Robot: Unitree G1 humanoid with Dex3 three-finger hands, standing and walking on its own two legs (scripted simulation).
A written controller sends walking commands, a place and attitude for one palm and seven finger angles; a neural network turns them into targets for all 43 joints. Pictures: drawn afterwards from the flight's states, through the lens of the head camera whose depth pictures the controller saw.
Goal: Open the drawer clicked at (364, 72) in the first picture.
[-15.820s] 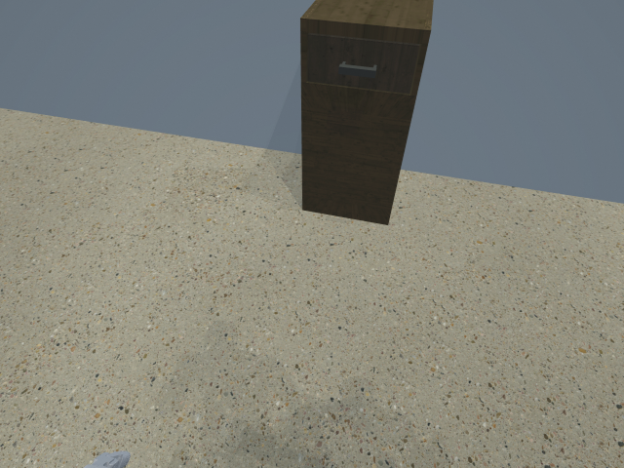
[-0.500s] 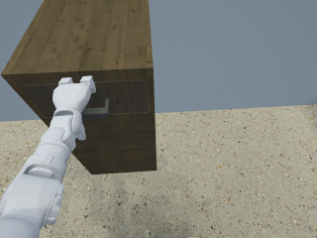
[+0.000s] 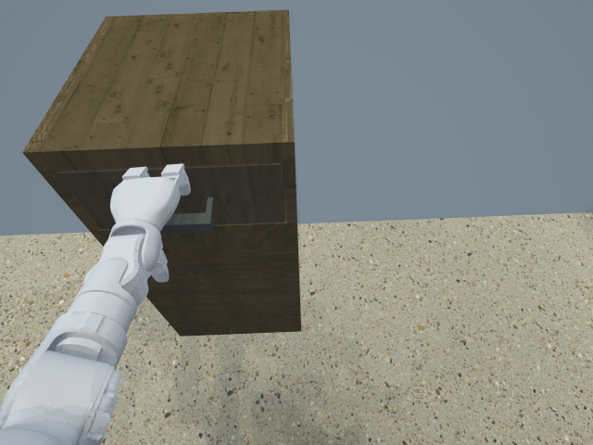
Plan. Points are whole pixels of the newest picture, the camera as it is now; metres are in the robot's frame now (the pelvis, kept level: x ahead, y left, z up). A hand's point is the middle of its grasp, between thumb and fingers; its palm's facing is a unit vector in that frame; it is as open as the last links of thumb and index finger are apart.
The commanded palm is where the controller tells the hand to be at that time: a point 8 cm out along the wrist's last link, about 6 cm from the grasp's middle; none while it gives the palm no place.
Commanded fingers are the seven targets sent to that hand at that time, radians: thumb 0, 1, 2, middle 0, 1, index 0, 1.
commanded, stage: move the hooked fingers above the handle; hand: left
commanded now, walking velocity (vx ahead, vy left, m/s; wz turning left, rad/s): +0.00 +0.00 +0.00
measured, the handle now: (179, 213) +0.49 +0.22 -0.03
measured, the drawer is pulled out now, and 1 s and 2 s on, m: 0.00 0.00 0.00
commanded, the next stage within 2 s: none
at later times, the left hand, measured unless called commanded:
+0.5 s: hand (179, 228) +0.43 +0.19 +0.02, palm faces -0.11 -0.05 -0.99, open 13.8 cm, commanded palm +0.42 +0.21 +0.08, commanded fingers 0.00 -0.50 0.30 -0.30 -1.20 -0.30 -1.20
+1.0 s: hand (160, 226) +0.43 +0.22 +0.02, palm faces -0.14 -0.03 -0.99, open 13.8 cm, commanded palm +0.42 +0.22 +0.08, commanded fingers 0.00 -0.50 0.30 -0.30 -1.20 -0.30 -1.20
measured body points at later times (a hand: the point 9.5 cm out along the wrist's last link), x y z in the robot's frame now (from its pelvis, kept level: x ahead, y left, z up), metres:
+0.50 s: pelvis +0.00 +0.00 +0.00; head +0.06 -0.02 +0.44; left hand +0.43 +0.19 +0.07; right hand +0.05 -0.27 -0.14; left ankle -0.02 +0.11 -0.72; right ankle -0.01 -0.12 -0.72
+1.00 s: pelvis -0.01 +0.00 +0.00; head +0.06 -0.01 +0.44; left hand +0.43 +0.22 +0.08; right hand +0.04 -0.27 -0.13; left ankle -0.02 +0.11 -0.72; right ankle -0.01 -0.12 -0.72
